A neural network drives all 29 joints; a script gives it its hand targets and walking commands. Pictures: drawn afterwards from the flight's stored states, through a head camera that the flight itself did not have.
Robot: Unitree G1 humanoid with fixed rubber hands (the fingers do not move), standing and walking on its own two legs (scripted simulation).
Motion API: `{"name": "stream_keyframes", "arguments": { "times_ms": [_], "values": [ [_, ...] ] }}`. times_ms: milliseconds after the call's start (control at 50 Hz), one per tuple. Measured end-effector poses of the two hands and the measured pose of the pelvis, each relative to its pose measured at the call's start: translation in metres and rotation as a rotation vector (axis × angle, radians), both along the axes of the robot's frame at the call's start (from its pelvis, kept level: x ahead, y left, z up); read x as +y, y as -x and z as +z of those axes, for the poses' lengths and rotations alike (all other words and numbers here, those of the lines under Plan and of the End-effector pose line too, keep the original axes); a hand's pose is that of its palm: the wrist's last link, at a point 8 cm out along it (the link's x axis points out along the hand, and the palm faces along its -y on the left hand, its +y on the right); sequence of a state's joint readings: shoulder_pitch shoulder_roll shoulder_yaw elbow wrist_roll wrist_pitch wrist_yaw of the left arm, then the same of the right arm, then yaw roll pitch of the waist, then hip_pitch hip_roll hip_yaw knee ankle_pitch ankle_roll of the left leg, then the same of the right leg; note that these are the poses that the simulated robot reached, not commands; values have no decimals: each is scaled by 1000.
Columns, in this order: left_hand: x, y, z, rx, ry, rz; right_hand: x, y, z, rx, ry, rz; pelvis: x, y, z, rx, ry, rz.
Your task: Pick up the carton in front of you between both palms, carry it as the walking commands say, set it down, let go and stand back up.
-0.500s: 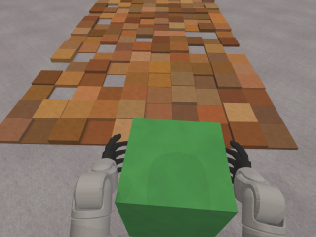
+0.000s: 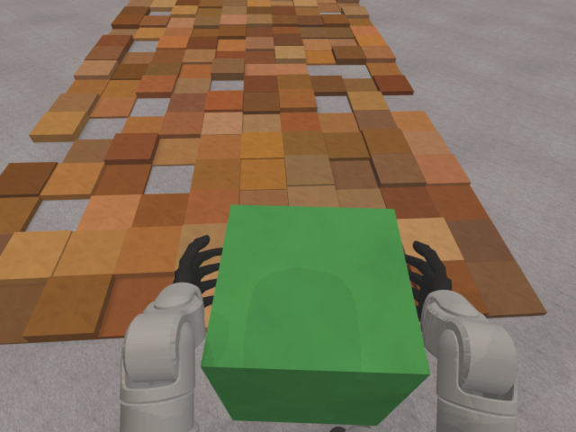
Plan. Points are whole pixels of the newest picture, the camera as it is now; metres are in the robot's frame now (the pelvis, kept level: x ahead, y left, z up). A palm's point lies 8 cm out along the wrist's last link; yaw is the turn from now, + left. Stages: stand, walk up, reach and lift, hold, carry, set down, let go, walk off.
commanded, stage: carry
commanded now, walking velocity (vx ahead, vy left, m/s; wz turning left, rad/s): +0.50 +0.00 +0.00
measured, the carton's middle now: (308, 321) +0.27 -0.01 +0.02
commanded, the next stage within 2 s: none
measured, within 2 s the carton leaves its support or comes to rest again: neither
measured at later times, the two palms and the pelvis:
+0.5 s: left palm (227, 132) +0.59 +0.14 +0.10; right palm (389, 137) +0.60 -0.16 +0.09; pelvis +0.33 -0.02 +0.00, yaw +2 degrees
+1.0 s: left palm (231, 34) +0.97 +0.17 +0.13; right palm (351, 35) +0.97 -0.13 +0.13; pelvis +0.66 +0.02 +0.00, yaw +1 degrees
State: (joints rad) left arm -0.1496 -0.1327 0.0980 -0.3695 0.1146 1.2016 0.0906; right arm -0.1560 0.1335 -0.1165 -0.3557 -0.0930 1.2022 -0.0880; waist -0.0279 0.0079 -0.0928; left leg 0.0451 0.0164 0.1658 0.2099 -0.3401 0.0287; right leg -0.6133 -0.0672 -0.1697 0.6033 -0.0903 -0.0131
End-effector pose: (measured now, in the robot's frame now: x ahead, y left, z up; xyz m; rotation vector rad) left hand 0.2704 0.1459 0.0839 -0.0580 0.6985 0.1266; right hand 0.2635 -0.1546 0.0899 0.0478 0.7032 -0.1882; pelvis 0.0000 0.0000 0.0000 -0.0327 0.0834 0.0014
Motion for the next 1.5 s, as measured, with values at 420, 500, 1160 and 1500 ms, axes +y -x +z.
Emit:
{"name": "stream_keyframes", "arguments": {
  "times_ms": [420, 500, 1160, 1500],
  "values": [
    [-12, -255, 9, 13, -45, 89, -12, -280, -7, 11, -28, 103, -31, -275, 12, -8, -71, 46],
    [-8, -319, 17, -40, -39, 58, -8, -335, 3, -42, -27, 69, -19, -334, 5, -14, -61, 38],
    [14, -860, 68, -100, -122, 36, 14, -884, 52, -103, 33, 140, -8, -768, -20, -32, -17, 33],
    [24, -1111, 81, -19, -29, 87, 25, -1139, 77, -21, -41, 66, 2, -981, 9, 38, -44, 13]
  ]
}}
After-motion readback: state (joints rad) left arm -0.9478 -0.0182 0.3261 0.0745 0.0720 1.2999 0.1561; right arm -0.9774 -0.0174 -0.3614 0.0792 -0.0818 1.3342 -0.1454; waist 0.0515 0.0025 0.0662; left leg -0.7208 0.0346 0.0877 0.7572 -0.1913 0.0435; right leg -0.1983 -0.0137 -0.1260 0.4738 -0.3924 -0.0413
